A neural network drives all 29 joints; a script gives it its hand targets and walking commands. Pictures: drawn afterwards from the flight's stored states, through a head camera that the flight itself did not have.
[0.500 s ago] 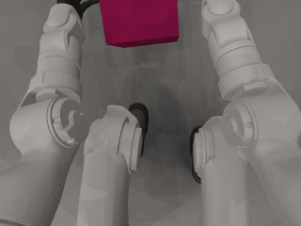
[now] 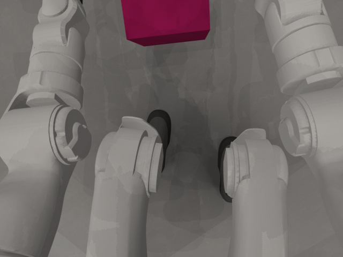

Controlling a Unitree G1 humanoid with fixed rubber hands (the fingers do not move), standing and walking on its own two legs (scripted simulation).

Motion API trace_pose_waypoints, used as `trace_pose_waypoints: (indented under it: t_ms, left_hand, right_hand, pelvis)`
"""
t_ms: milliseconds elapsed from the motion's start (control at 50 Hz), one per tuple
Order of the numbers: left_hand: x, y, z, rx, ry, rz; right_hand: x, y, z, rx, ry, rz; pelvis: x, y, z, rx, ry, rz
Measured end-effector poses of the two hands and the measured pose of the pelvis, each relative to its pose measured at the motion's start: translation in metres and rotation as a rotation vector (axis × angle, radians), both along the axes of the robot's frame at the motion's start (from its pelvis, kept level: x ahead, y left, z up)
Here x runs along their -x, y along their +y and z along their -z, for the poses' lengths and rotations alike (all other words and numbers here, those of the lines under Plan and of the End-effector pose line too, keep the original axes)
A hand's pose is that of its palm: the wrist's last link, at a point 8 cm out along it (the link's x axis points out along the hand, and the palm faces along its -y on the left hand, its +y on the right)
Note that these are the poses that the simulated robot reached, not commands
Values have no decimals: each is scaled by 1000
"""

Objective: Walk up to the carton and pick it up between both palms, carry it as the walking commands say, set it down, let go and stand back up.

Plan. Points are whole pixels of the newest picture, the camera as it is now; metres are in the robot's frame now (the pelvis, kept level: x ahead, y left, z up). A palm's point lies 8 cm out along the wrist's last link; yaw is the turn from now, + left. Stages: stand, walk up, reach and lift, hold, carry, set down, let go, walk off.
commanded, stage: set down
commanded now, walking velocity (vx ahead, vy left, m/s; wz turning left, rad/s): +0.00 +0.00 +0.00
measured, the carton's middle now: out of the picture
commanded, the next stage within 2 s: let go in 1.26 s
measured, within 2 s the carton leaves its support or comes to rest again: neither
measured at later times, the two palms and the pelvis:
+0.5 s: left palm out of the picture +0.52 +0.26 -0.02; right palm out of the picture +0.60 -0.05 -0.02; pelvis +0.01 +0.00 +0.10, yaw +0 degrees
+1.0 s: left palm out of the picture +0.52 +0.27 +0.13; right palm out of the picture +0.59 -0.06 +0.12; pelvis +0.04 +0.00 +0.22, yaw +1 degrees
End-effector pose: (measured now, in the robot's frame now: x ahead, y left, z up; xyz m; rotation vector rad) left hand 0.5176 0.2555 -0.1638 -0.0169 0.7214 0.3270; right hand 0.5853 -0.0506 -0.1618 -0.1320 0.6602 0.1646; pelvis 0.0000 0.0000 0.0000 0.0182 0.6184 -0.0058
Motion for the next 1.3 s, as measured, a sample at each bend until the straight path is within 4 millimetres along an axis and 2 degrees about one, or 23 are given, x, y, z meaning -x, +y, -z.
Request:
trace_pose_waypoints:
  t_ms: [120,260,600,1120,1220,1300]
  left_hand:
    - [-7,3,-34,-5,-50,-8]
    - [-2,9,-72,-11,-56,-15]
    - [-8,7,-171,-28,-76,-14]
    - [1,11,-330,-13,-108,-21]
    - [1,11,-349,-6,-101,-15]
    - [0,9,-353,-13,-88,6]
  right_hand:
    - [-5,4,-32,16,-38,10]
    - [-7,9,-75,30,-35,25]
    - [-10,-3,-169,45,-49,48]
    - [-6,-9,-322,36,-51,51]
    - [-6,-10,-342,42,-38,49]
    - [-7,-9,-349,58,-31,40]
  pelvis:
    - [1,0,-15,10,47,-21]
    - [-3,0,-46,27,106,-35]
    - [-22,2,-121,32,182,-35]
    - [-43,2,-256,31,143,-39]
    - [-48,3,-277,32,135,-35]
    - [-53,5,-286,34,138,-32]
